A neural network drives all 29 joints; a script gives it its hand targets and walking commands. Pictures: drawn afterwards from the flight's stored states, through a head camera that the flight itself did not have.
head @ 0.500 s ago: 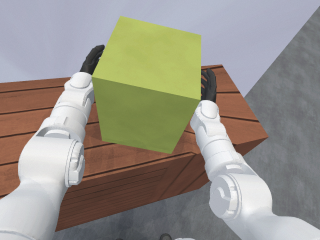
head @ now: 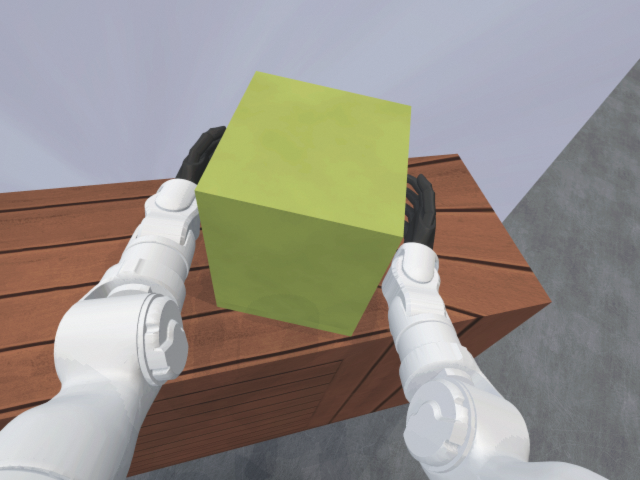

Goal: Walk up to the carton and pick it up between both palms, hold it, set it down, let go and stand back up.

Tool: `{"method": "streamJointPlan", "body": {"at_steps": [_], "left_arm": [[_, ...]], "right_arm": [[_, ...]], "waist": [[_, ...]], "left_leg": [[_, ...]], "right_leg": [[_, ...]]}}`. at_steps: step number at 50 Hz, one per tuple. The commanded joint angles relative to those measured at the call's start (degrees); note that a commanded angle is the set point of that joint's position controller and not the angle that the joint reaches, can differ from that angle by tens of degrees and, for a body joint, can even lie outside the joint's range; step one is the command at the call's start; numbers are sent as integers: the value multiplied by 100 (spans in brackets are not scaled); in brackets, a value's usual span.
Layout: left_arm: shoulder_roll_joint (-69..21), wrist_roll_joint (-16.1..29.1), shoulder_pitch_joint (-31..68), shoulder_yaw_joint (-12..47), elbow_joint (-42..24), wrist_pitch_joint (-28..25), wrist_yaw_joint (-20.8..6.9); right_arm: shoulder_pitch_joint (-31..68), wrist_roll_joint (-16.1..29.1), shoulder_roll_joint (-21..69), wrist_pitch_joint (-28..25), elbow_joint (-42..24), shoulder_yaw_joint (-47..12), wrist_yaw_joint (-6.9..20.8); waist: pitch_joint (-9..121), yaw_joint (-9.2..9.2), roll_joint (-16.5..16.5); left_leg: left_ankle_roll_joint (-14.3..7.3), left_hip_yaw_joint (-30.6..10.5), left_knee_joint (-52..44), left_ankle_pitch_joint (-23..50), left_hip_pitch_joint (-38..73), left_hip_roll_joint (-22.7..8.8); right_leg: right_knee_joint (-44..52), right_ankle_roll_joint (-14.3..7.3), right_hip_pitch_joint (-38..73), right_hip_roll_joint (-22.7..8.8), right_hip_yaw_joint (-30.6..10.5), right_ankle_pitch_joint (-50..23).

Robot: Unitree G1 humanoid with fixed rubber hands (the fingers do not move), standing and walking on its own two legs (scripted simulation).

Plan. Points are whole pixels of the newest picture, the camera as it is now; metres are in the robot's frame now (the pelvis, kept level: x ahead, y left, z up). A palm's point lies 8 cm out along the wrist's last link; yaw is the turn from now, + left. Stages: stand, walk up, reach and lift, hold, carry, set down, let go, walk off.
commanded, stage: reach and lift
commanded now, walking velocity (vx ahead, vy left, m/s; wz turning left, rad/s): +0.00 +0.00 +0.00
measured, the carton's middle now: (307, 213) +0.43 -0.02 +0.06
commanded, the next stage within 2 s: none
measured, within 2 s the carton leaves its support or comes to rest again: leaves its support in 0.92 s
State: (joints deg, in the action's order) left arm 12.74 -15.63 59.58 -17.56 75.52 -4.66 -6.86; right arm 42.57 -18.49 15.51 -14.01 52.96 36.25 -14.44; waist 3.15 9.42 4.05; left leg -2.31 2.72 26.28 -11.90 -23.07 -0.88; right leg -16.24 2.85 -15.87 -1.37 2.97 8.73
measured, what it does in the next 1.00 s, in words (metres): stands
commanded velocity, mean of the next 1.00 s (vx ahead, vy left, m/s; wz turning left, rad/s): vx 0.00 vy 0.00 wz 0.00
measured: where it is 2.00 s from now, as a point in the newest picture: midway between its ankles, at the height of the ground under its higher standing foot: outside the picture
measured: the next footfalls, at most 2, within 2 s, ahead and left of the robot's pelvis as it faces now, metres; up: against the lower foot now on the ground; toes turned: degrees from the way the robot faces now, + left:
none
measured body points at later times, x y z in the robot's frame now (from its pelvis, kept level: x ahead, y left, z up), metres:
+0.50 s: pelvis +0.00 -0.01 +0.00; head +0.06 +0.05 +0.45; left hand +0.48 +0.12 +0.08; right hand +0.38 -0.16 +0.07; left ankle +0.01 +0.08 -0.74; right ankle -0.02 -0.15 -0.74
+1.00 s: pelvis -0.01 -0.01 +0.00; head +0.04 +0.04 +0.45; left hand +0.47 +0.11 +0.10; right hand +0.37 -0.17 +0.07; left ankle +0.01 +0.08 -0.74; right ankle -0.02 -0.15 -0.74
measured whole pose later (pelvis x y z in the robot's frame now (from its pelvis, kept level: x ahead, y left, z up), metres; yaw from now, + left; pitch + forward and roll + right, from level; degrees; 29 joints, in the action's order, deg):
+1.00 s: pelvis -0.01 -0.01 +0.00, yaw -1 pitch +11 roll -3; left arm 13.5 -13.3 61.7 -9.6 80.7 -11.0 -4.7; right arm 43.1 -11.7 11.4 -27.7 64.7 31.3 -17.1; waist 6.1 6.8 3.3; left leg -1.6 4.0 23.4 -9.3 -25.3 -2.2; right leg -12.6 1.6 -18.2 -0.3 3.2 5.3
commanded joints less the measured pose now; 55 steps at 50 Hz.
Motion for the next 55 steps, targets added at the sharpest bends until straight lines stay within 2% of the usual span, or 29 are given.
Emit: {"method": "streamJointPlan", "body": {"at_steps": [1,7,10,12,13,17,18,19,20,21,22,24,26,30,31,32,34,35,36,39,40,41,42,43,45,46,47,50,55], "left_arm": [[-3483,-214,3131,791,-542,-164,-831],[-3452,-257,2975,855,-735,80,-921],[-3371,-346,2930,729,-809,92,-875],[-3409,-368,2945,773,-926,120,-872],[-3394,-420,2823,648,-863,164,-874],[-3469,-350,3000,846,-1109,156,-843],[-3470,-356,2909,792,-1038,142,-832],[-3492,-335,2992,877,-1030,140,-820],[-3500,-312,3003,873,-1009,117,-796],[-3588,-305,3086,995,-1028,103,-784],[-3494,-359,2972,803,-912,129,-770],[-3558,-317,3058,924,-999,134,-775],[-3529,-358,3004,812,-898,131,-789],[-3610,-382,3048,802,-868,7,-766],[-3600,-366,3252,894,-855,-39,-755],[-3664,-319,3255,914,-911,-129,-733],[-3688,-250,3518,1053,-1030,-323,-693],[-3714,-224,3501,1104,-970,-408,-649],[-3749,-205,3561,1170,-890,-468,-629],[-3803,-105,3764,1282,-920,-793,-545],[-3816,-91,3773,1314,-807,-889,-532],[-3879,-50,3838,1450,-827,-947,-521],[-3820,-73,3779,1341,-737,-987,-512],[-3836,-34,3888,1438,-737,-1025,-515],[-3820,5,3956,1453,-664,-1159,-465],[-3881,80,4094,1604,-750,-1231,-452],[-3828,60,4005,1543,-584,-1263,-446],[-3893,153,4218,1656,-488,-1295,-451],[-4011,273,4312,1723,-411,-1316,-386]], "right_arm": [[3473,-353,2310,-205,-43,-1903,725],[3314,-302,2327,-206,-118,-1909,540],[3321,-226,2336,-228,-232,-2046,528],[3215,-263,2410,-233,-144,-2029,492],[3239,-189,2413,-223,-181,-2133,515],[3193,-285,2368,-321,-51,-1954,459],[3233,-260,2427,-362,-173,-2079,464],[3276,-271,2403,-370,-104,-1962,437],[3351,-276,2358,-400,-157,-1962,442],[3311,-313,2376,-420,-34,-1862,416],[3277,-272,2338,-384,107,-1908,428],[3348,-293,2317,-402,77,-1843,433],[3359,-252,2384,-421,17,-1918,415],[3504,-280,2408,-593,-11,-1945,430],[3515,-307,2428,-619,172,-1871,411],[3622,-322,2440,-722,36,-1959,431],[3638,-320,2490,-877,262,-1975,422],[3752,-265,2466,-982,252,-2080,446],[3855,-261,2493,-1058,283,-2093,435],[3975,-148,2476,-1282,526,-2254,459],[4046,-134,2456,-1365,562,-2301,470],[3991,-131,2411,-1404,747,-2165,433],[4058,-86,2412,-1424,764,-2256,431],[4151,-111,2373,-1473,743,-2204,397],[4169,-28,2445,-1513,847,-2351,417],[4241,-27,2438,-1557,883,-2330,399],[4283,8,2454,-1575,861,-2400,386],[4580,59,2434,-1582,842,-2399,363],[4825,208,2415,-1550,723,-2572,406]], "waist": [[3386,153,-1422],[3097,301,-1279],[3117,50,-1265],[3027,170,-1326],[2970,-53,-1336],[3229,202,-1373],[3257,35,-1310],[3213,160,-1369],[3313,46,-1455],[3400,221,-1514],[3114,25,-1535],[3159,171,-1457],[3194,65,-1374],[3441,-47,-1487],[3436,87,-1575],[3625,-16,-1486],[3805,51,-1554],[3899,-92,-1637],[3880,-14,-1568],[4024,-165,-1624],[4106,-196,-1511],[4022,-3,-1600],[3868,-233,-1555],[4008,-122,-1552],[4076,-254,-1616],[4322,-140,-1578],[4262,-246,-1522],[4203,-166,-1396],[4446,-350,-1411]], "left_leg": [[842,151,54,3157,2685,-82],[746,190,-56,2746,2495,-7],[669,240,-147,2611,2356,15],[688,246,-164,2668,2381,10],[656,293,-158,2687,2389,18],[745,256,-111,2839,2568,-2],[705,301,-81,2878,2549,12],[742,262,-116,2811,2506,-1],[758,281,-93,2830,2461,17],[814,229,-86,2856,2603,-25],[795,262,-78,2895,2576,-20],[813,253,-120,2897,2614,-27],[746,292,-140,2858,2518,5],[771,323,-110,2966,2502,-3],[814,302,-88,2951,2538,-15],[824,305,-60,3151,2615,-33],[875,316,-7,3320,2740,-34],[908,303,40,3474,2742,-50],[911,291,43,3467,2717,-47],[928,284,1,3569,2710,-73],[897,279,2,3542,2742,-79],[947,218,6,3533,2860,-103],[892,261,-1,3416,2743,-79],[900,261,-22,3279,2708,-54],[893,262,-15,3314,2639,-63],[913,235,1,3276,2659,-67],[846,261,22,3176,2550,-29],[750,238,-107,2554,2315,-18],[699,223,-70,2371,2352,-29]], "right_leg": [[-211,-186,795,365,346,-2499],[-129,-145,963,340,362,-2677],[-128,-123,1085,315,339,-2519],[-130,-132,1130,320,351,-2642],[-93,-162,1142,300,330,-2507],[-62,-143,920,348,401,-2532],[-55,-147,990,344,393,-2561],[-25,-175,955,361,409,-2542],[-33,-201,903,345,394,-2424],[-14,-215,799,375,446,-2409],[21,-241,800,361,420,-2220],[51,-202,786,393,451,-2191],[56,-197,924,372,416,-2289],[22,-246,908,359,432,-2428],[41,-254,774,362,431,-2361],[23,-264,816,379,450,-2469],[71,-314,726,389,432,-2502],[42,-354,652,402,427,-2561],[73,-352,729,404,406,-2631],[81,-378,720,392,387,-2574],[117,-388,639,395,383,-2487],[155,-395,508,396,391,-2460],[182,-426,524,373,350,-2261],[190,-422,511,368,365,-2336],[134,-444,497,348,305,-2354],[137,-443,450,366,326,-2409],[150,-443,490,330,280,-2451],[160,-427,406,306,245,-2140],[182,-484,173,309,231,-1744]]}}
